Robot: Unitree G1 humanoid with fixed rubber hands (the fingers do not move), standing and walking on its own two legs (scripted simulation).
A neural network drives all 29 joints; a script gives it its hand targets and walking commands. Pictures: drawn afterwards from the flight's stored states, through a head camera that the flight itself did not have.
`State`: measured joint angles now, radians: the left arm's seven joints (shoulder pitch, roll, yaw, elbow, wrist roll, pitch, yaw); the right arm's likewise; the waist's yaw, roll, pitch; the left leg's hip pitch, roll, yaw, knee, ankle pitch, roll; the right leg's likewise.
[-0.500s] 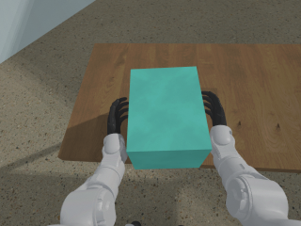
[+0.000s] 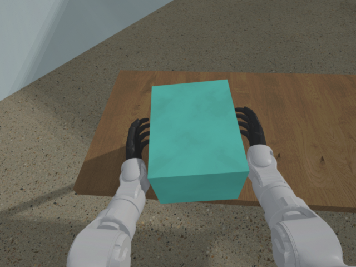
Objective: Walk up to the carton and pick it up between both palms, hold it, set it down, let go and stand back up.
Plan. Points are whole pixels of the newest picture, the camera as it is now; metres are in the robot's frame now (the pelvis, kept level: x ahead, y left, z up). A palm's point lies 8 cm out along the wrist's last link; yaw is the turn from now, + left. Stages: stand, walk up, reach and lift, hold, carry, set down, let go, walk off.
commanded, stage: reach and lift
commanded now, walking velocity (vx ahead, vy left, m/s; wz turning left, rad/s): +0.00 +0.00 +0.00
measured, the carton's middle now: (193, 141) +0.42 -0.01 +0.01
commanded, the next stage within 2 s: none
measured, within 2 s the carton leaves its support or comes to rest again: neither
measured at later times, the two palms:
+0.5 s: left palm (117, 130) +0.37 +0.15 +0.12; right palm (257, 122) +0.39 -0.14 +0.13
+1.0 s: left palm (110, 123) +0.37 +0.15 +0.15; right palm (259, 124) +0.37 -0.13 +0.15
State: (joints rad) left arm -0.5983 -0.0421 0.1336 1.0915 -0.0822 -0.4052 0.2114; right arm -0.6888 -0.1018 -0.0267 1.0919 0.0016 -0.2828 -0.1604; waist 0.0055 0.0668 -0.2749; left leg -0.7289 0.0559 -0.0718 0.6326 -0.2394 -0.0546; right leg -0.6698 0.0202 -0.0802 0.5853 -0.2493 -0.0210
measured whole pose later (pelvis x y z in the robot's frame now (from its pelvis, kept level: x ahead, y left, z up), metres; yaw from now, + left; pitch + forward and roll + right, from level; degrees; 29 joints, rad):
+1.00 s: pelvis +0.00 +0.02 +0.03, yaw +1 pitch -2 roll -2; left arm -0.50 -0.07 0.17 0.33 0.14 0.41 0.13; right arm -0.56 -0.08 0.00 0.60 0.19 0.23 -0.22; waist -0.06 -0.02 -0.04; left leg -0.20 0.02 -0.05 0.41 -0.19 -0.02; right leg -0.11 -0.01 -0.07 0.30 -0.16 0.02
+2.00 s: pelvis +0.01 +0.02 +0.03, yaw +2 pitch -5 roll -2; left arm -0.52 -0.06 0.21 0.12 0.20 0.60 0.05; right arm -0.59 -0.08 0.03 0.44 0.24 0.35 -0.28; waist -0.08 -0.03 0.01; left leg -0.13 0.03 -0.06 0.42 -0.20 -0.02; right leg -0.04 0.00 -0.07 0.29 -0.17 0.01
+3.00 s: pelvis +0.00 +0.02 +0.03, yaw +1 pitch -6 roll -2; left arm -0.61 -0.06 0.26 0.14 0.24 0.68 0.03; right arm -0.68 -0.08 0.01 0.51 0.25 0.40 -0.27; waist -0.07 -0.03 0.01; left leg -0.11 0.03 -0.05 0.40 -0.19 -0.02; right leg -0.03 0.00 -0.06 0.30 -0.16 0.01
